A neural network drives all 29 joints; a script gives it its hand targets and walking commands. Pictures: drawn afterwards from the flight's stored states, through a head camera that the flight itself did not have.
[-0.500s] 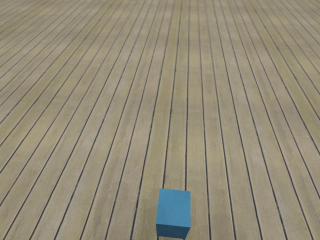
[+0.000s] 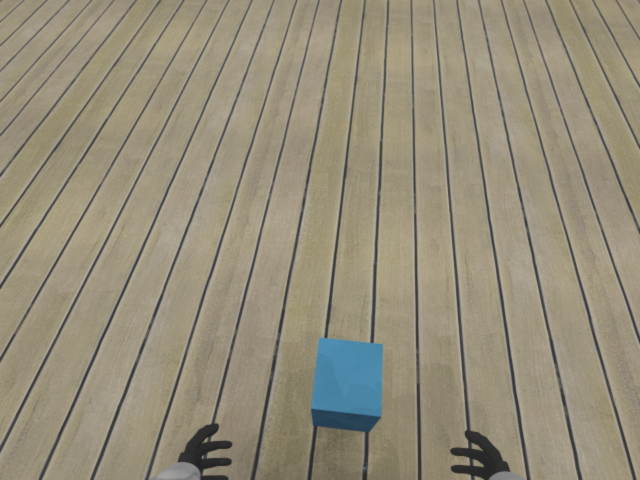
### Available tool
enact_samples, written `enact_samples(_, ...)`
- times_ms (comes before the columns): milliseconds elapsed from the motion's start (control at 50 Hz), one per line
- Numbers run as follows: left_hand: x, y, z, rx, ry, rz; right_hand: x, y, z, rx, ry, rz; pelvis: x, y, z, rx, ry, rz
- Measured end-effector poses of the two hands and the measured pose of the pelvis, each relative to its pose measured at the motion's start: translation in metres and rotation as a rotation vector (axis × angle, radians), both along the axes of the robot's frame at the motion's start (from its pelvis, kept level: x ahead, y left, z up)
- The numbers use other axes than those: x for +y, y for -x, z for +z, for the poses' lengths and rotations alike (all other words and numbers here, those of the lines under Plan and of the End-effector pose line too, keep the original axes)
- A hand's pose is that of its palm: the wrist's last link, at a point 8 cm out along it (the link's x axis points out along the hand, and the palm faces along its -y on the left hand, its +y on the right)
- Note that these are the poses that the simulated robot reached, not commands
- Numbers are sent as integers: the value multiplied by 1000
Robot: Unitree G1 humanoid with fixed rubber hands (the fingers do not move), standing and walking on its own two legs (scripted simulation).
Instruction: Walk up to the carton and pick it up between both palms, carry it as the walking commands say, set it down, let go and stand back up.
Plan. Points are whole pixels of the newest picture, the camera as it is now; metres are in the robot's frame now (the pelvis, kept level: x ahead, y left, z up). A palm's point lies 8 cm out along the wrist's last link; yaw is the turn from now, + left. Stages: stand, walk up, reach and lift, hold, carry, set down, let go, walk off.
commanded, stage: reach and lift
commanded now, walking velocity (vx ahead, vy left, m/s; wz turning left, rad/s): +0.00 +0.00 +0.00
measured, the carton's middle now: (345, 387) +0.38 -0.04 -0.62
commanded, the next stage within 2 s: none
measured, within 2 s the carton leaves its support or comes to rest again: neither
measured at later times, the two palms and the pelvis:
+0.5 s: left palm (213, 431) +0.21 +0.18 -0.16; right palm (482, 436) +0.21 -0.21 -0.15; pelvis -0.09 +0.00 -0.07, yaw -1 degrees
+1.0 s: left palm (257, 334) +0.37 +0.13 -0.20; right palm (456, 338) +0.36 -0.21 -0.18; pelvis -0.09 +0.00 -0.09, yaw -2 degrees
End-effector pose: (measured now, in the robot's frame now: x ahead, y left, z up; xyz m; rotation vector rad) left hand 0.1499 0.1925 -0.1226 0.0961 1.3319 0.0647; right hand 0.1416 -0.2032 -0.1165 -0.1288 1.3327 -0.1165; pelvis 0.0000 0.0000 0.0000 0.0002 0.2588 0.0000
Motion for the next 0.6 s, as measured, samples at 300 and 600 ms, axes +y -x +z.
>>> enact_samples(300, -7, -13, -31, -243, -1, -15, -15, -14, -26, -238, 14, 37, -2, 60, -46, 39, 13, -8)
enact_samples(600, -27, -98, -42, -371, -20, -8, 2, -102, -40, -385, 4, 19, 7, 100, -74, 44, -1, -25)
